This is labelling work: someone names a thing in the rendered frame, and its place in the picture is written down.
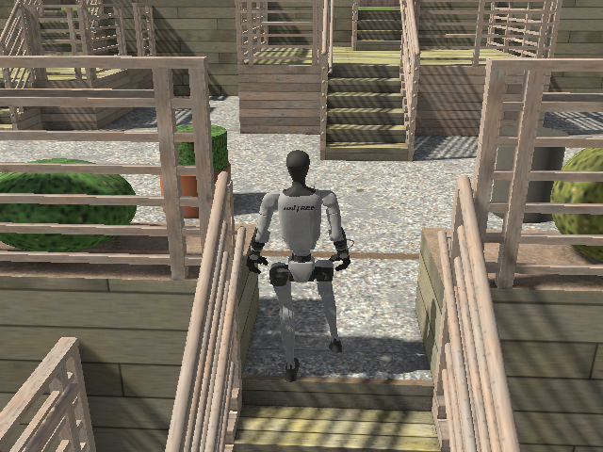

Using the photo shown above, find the robot right hand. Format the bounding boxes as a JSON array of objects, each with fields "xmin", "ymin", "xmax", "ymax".
[{"xmin": 329, "ymin": 254, "xmax": 350, "ymax": 271}]

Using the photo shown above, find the right robot forearm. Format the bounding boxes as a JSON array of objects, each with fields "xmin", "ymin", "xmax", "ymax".
[{"xmin": 334, "ymin": 227, "xmax": 349, "ymax": 259}]

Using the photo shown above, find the robot left thigh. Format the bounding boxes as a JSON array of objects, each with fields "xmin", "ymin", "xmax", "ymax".
[{"xmin": 269, "ymin": 262, "xmax": 296, "ymax": 324}]

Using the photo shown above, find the robot left hand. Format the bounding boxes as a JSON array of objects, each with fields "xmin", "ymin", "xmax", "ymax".
[{"xmin": 246, "ymin": 255, "xmax": 268, "ymax": 274}]

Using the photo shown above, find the left robot forearm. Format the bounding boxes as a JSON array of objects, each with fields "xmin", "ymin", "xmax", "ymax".
[{"xmin": 249, "ymin": 229, "xmax": 265, "ymax": 260}]

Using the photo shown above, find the robot left upper arm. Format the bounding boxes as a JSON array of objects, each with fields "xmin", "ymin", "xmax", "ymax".
[{"xmin": 255, "ymin": 191, "xmax": 280, "ymax": 243}]

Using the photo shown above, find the robot right upper arm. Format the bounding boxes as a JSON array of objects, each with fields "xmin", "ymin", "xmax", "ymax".
[{"xmin": 318, "ymin": 190, "xmax": 344, "ymax": 242}]

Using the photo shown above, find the humanoid robot torso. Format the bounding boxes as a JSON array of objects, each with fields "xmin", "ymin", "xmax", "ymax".
[{"xmin": 278, "ymin": 186, "xmax": 322, "ymax": 283}]

